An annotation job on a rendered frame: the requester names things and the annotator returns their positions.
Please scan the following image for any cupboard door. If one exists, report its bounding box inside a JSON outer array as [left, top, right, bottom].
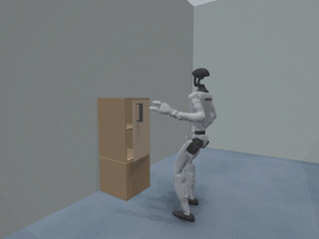
[[132, 100, 151, 161]]

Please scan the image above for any robot left forearm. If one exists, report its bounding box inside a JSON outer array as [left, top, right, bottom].
[[169, 109, 203, 122]]

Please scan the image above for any handle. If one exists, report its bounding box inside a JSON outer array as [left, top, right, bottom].
[[136, 103, 144, 122]]

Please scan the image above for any robot right forearm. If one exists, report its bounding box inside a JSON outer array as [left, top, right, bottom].
[[203, 119, 214, 129]]

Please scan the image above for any left robot upper arm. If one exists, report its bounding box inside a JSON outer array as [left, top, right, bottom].
[[188, 92, 205, 123]]

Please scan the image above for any right robot shin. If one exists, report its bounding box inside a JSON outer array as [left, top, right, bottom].
[[183, 168, 195, 200]]

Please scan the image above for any right robot upper arm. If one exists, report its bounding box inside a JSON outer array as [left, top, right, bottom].
[[209, 93, 217, 120]]

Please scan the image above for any robot head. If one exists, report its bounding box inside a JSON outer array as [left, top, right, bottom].
[[192, 68, 209, 93]]

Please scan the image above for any robot right hand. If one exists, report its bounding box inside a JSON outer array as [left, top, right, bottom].
[[186, 129, 195, 139]]

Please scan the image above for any robot left hand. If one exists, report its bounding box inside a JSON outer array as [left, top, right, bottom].
[[150, 101, 171, 115]]

